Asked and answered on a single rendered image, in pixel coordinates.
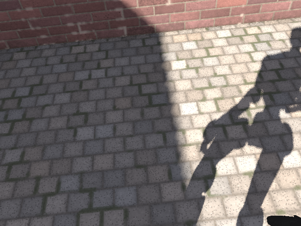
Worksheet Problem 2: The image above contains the robot right hand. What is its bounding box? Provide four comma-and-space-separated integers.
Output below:
267, 215, 301, 226

